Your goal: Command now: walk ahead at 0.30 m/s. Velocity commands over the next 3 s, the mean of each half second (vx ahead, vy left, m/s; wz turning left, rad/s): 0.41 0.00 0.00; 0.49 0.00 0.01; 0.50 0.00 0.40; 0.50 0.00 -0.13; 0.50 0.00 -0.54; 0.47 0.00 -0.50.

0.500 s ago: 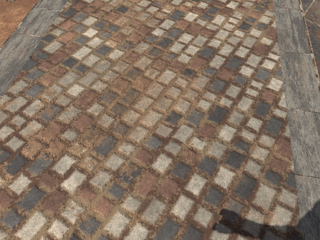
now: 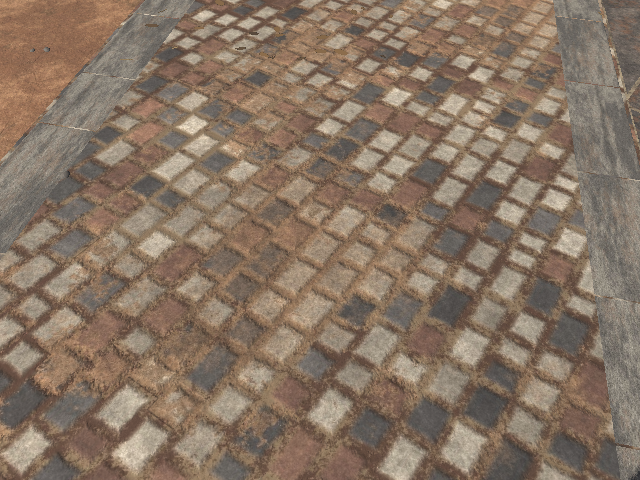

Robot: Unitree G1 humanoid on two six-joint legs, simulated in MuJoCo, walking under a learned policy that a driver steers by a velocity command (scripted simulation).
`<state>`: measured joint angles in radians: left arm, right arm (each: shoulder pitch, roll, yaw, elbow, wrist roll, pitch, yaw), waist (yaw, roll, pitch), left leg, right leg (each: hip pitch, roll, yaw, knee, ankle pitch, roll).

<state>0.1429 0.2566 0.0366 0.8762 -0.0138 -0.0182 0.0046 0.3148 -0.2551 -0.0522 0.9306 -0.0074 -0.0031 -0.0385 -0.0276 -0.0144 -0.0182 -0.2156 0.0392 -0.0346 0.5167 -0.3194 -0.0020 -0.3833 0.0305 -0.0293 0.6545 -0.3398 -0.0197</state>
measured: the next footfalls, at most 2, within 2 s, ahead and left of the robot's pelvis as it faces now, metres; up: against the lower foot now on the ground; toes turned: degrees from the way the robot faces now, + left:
right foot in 0.22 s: +0.15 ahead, -0.13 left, +0.00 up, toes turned -2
left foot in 0.68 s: +0.47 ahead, +0.11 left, +0.00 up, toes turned +1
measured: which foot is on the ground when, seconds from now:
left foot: down 0.00-0.22, up 0.24-0.66, down 0.68-1.00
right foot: up 0.00-0.20, down 0.22-0.68, up 0.70-1.00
